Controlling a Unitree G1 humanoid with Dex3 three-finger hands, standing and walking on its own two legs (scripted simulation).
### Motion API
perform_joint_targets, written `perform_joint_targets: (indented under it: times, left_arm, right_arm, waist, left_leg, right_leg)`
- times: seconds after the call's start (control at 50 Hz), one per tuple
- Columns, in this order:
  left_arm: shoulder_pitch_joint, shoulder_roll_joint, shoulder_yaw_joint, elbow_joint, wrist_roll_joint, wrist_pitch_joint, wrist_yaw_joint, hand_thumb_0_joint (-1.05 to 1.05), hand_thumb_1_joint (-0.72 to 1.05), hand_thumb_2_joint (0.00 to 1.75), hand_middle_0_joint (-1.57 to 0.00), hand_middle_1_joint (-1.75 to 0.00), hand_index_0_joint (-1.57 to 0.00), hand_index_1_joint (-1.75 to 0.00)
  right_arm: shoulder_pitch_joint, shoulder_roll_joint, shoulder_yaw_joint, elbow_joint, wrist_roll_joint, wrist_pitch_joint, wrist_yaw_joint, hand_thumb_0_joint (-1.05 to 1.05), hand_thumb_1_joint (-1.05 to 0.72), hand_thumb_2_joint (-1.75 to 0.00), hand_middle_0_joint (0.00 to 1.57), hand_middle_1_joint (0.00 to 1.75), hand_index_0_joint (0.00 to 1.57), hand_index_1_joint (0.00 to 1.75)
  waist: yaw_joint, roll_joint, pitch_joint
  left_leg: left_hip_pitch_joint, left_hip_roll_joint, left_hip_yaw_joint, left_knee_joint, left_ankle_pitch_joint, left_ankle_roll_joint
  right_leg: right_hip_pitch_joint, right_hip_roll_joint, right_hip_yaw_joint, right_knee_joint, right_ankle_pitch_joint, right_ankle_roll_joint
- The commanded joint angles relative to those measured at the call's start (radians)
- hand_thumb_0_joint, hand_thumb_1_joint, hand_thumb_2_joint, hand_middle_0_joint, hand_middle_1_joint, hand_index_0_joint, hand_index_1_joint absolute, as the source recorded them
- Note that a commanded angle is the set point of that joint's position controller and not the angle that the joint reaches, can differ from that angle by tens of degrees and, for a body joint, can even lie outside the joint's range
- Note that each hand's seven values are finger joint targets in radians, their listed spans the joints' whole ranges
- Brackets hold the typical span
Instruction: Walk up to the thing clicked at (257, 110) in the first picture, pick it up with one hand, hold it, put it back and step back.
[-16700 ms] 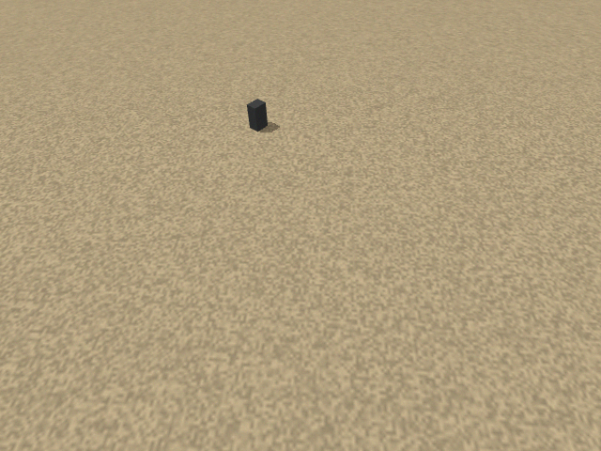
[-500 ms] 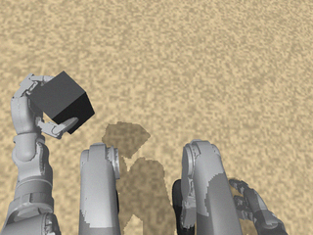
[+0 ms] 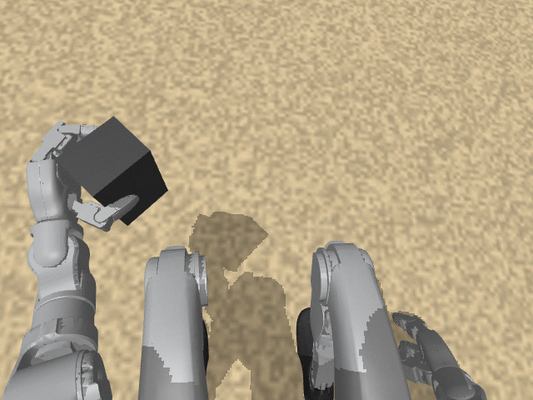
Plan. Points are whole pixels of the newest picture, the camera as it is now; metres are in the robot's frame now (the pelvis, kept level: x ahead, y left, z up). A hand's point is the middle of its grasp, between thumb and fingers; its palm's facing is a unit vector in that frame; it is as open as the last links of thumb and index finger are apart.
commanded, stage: lift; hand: left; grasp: from the side
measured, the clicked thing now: (121, 177) +0.43 +0.23 -0.06
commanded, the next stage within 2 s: none
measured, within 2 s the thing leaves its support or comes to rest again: neither
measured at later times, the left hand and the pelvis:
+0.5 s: hand (81, 164) +0.40 +0.24 +0.04, palm faces +0.16 -0.99 -0.02, open 11.3 cm; pelvis +0.00 +0.00 +0.05, yaw +1 degrees
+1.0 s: hand out of the picture +0.39 +0.23 +0.22, palm faces +0.20 -0.98 -0.04, open 11.2 cm; pelvis +0.03 +0.01 +0.19, yaw +3 degrees
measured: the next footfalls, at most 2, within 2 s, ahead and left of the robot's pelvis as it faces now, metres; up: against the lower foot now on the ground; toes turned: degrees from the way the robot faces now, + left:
none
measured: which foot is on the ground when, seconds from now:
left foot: down 0.00-1.00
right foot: down 0.00-1.00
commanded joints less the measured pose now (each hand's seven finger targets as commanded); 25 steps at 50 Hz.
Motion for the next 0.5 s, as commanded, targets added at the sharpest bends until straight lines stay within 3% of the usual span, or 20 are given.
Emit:
perform_joint_targets:
  times: [0.0, 0.02, 0.08, 0.12, 0.22, 0.24, 0.34, 0.38, 0.42, 0.48]
  left_arm:
    - [-0.272, 0.199, 0.043, -0.203, -0.02, -0.084, -0.002, 0.0, -0.03, 1.27, -1.25, -1.39, -1.25, -1.41]
    - [-0.269, 0.2, 0.039, -0.195, -0.019, -0.085, -0.004, 0.0, -0.02, 1.19, -1.28, -1.41, -1.31, -1.4]
    - [-0.211, 0.202, 0.036, -0.181, -0.017, -0.079, -0.015, 0.0, -0.1, 1.2, -1.26, -1.43, -1.29, -1.42]
    - [-0.29, 0.226, 0.048, -0.284, -0.03, -0.084, -0.026, 0.0, -0.07, 1.2, -1.26, -1.42, -1.29, -1.41]
    - [-0.218, 0.187, 0.028, -0.284, -0.045, -0.054, -0.043, 0.0, -0.06, 1.19, -1.24, -1.4, -1.27, -1.39]
    - [-0.252, 0.224, 0.06, -0.322, -0.049, -0.052, -0.039, 0.0, -0.06, 1.18, -1.25, -1.41, -1.28, -1.4]
    - [-0.196, 0.171, 0.006, -0.373, -0.066, -0.008, -0.051, 0.0, -0.04, 1.17, -1.23, -1.39, -1.26, -1.37]
    - [-0.155, 0.19, 0.022, -0.404, -0.067, 0.008, -0.047, 0.0, -0.05, 1.16, -1.23, -1.38, -1.26, -1.37]
    - [-0.175, 0.16, 0.003, -0.468, -0.079, 0.022, -0.045, 0.0, -0.02, 1.17, -1.23, -1.39, -1.27, -1.37]
    - [-0.114, 0.146, -0.007, -0.486, -0.076, 0.057, -0.03, 0.0, -0.01, 1.17, -1.23, -1.39, -1.27, -1.37]
  right_arm:
    - [0.088, -0.203, -0.074, -0.074, 0.002, -0.026, -0.011, 0.0, -0.9, -0.9, 0.2, 0.3, 0.2, 0.3]
    - [0.089, -0.203, -0.071, -0.072, 0.001, -0.025, -0.011, 0.0, -0.94, -0.9, 0.2, 0.3, 0.2, 0.3]
    - [0.09, -0.205, -0.08, -0.085, 0.006, -0.026, -0.013, 0.0, -0.94, -0.9, 0.2, 0.3, 0.2, 0.3]
    - [0.107, -0.203, -0.084, -0.076, 0.008, -0.029, -0.014, 0.0, -0.93, -0.9, 0.2, 0.3, 0.2, 0.3]
    - [0.105, -0.203, -0.087, -0.09, 0.026, -0.034, -0.023, 0.0, -0.93, -0.9, 0.2, 0.3, 0.2, 0.3]
    - [0.113, -0.202, -0.091, -0.087, 0.027, -0.034, -0.025, 0.0, -0.93, -0.9, 0.2, 0.3, 0.2, 0.3]
    - [0.105, -0.192, -0.098, -0.106, 0.043, -0.041, -0.038, 0.0, -0.92, -0.9, 0.2, 0.3, 0.2, 0.3]
    - [0.107, -0.19, -0.1, -0.112, 0.05, -0.044, -0.043, 0.0, -0.92, -0.9, 0.2, 0.3, 0.2, 0.3]
    - [0.107, -0.188, -0.102, -0.115, 0.055, -0.046, -0.046, 0.0, -0.91, -0.9, 0.2, 0.3, 0.2, 0.3]
    - [0.106, -0.185, -0.103, -0.129, 0.066, -0.048, -0.051, 0.0, -0.91, -0.89, 0.2, 0.3, 0.2, 0.3]
  waist:
    - [0.003, 0.145, -0.61]
    - [0.005, 0.154, -0.616]
    - [0.016, 0.124, -0.638]
    - [0.019, 0.156, -0.695]
    - [0.018, 0.153, -0.656]
    - [0.029, 0.143, -0.684]
    - [0.017, 0.127, -0.666]
    - [0.033, 0.121, -0.67]
    - [0.031, 0.141, -0.683]
    - [0.035, 0.149, -0.657]
  left_leg:
    - [0.425, -0.02, 0.088, -0.281, 0.086, 0.06]
    - [0.433, -0.021, 0.09, -0.282, 0.09, 0.059]
    - [0.436, -0.021, 0.098, -0.295, 0.093, 0.063]
    - [0.467, -0.022, 0.102, -0.297, 0.119, 0.061]
    - [0.489, -0.019, 0.089, -0.34, 0.113, 0.06]
    - [0.491, -0.02, 0.097, -0.339, 0.113, 0.062]
    - [0.507, -0.019, 0.099, -0.379, 0.085, 0.068]
    - [0.531, -0.017, 0.097, -0.401, 0.093, 0.067]
    - [0.581, -0.016, 0.086, -0.428, 0.123, 0.063]
    - [0.622, -0.014, 0.073, -0.478, 0.115, 0.058]
  right_leg:
    - [0.304, 0.031, -0.064, -0.266, 0.139, -0.064]
    - [0.309, 0.029, -0.063, -0.266, 0.143, -0.064]
    - [0.346, 0.03, -0.054, -0.29, 0.138, -0.061]
    - [0.381, 0.027, -0.046, -0.29, 0.168, -0.062]
    - [0.358, 0.025, -0.056, -0.308, 0.158, -0.067]
    - [0.394, 0.024, -0.046, -0.325, 0.158, -0.064]
    - [0.426, 0.022, -0.025, -0.399, 0.129, -0.059]
    - [0.452, 0.02, -0.022, -0.419, 0.133, -0.059]
    - [0.447, 0.021, -0.033, -0.419, 0.166, -0.064]
    - [0.446, 0.018, -0.038, -0.445, 0.159, -0.066]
